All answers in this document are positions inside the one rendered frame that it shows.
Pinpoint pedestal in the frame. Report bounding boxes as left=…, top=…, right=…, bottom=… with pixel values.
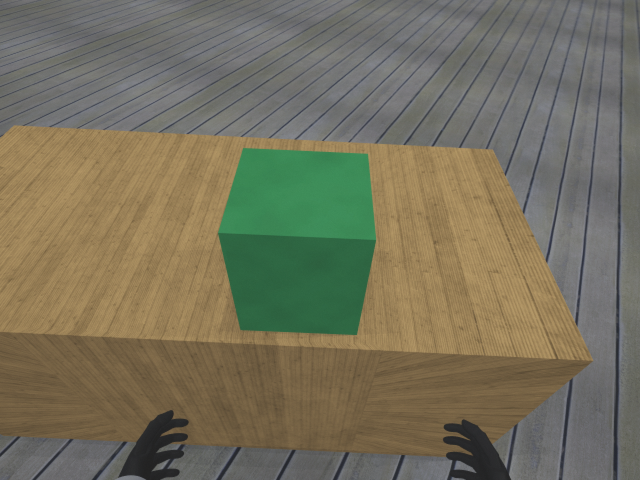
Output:
left=0, top=125, right=593, bottom=457

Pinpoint robot left hand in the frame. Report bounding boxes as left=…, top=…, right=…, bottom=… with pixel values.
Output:
left=118, top=410, right=189, bottom=480

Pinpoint robot right hand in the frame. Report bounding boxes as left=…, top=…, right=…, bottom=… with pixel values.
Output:
left=443, top=419, right=511, bottom=480

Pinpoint carton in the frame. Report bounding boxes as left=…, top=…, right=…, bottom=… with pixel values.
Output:
left=218, top=148, right=376, bottom=335

